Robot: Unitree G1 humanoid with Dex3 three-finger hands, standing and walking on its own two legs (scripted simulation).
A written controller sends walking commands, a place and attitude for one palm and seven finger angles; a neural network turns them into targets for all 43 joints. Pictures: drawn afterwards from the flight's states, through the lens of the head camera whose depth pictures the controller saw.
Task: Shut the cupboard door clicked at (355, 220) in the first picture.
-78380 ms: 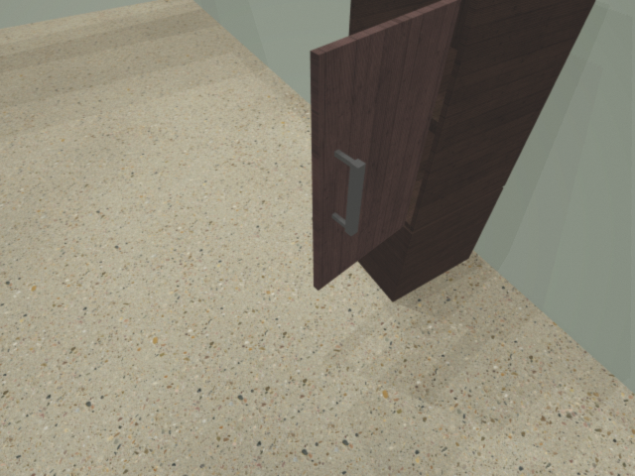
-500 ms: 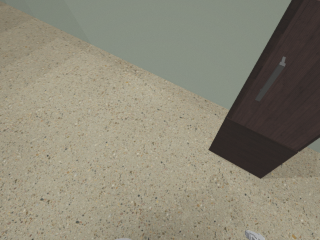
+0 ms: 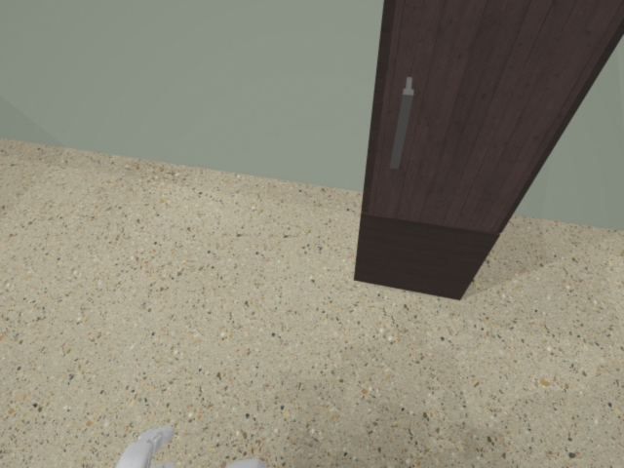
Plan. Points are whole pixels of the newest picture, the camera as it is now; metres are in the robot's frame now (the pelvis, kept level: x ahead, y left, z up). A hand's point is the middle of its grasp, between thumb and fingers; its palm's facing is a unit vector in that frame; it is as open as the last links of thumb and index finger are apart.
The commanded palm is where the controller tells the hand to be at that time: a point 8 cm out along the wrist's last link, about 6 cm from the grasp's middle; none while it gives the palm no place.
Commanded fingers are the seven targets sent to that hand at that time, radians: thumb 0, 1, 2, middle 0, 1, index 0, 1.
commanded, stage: turn to face it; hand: left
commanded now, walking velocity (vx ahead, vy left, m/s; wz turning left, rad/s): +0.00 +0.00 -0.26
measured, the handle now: (401, 125) +0.72 -0.16 -0.01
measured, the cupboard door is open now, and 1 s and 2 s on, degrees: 2 2 2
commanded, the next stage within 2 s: take the last steps up to it in 0.18 s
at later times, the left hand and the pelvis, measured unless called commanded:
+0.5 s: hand out of the picture +0.14 +0.21 -0.16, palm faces -0.14 -0.98 -0.17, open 7.4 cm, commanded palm none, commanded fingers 0.00 0.90 0.90 -0.20 -0.30 -0.20 -0.30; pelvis +0.05 +0.02 +0.02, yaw -10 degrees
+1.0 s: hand (276, 404) +0.23 +0.08 -0.17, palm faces -0.22 -0.96 -0.14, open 7.3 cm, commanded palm none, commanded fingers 0.00 0.90 0.90 -0.20 -0.30 -0.20 -0.30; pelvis +0.16 -0.09 +0.01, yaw -12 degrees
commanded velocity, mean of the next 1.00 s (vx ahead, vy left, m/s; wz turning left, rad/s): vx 0.19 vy -0.11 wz -0.17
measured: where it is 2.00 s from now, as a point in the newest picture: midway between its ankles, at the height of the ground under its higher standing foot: (383, 443)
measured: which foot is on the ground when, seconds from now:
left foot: up 0.00-0.26, down 0.28-0.72, up 0.74-1.00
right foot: down 0.00-0.28, up 0.30-0.70, down 0.72-1.00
